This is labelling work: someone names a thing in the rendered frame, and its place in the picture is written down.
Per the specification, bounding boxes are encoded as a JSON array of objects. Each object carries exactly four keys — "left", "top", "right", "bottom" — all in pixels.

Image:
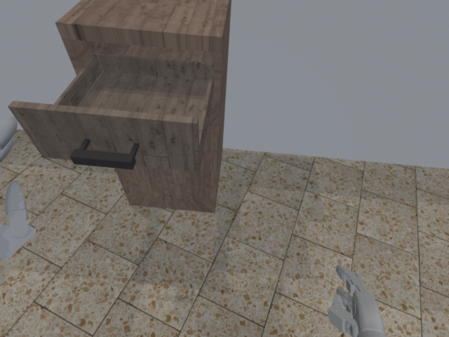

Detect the cabinet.
[{"left": 55, "top": 0, "right": 232, "bottom": 213}]

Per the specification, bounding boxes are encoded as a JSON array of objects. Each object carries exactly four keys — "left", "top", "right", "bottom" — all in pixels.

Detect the drawer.
[{"left": 8, "top": 53, "right": 214, "bottom": 172}]

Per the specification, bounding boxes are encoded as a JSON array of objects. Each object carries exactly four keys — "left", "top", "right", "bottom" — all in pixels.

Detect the right robot hand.
[{"left": 328, "top": 265, "right": 384, "bottom": 337}]

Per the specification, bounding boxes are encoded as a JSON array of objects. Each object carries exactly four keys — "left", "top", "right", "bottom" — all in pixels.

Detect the handle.
[{"left": 70, "top": 138, "right": 139, "bottom": 170}]

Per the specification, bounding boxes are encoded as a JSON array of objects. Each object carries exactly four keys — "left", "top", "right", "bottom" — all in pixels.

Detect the left robot hand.
[{"left": 0, "top": 116, "right": 36, "bottom": 261}]

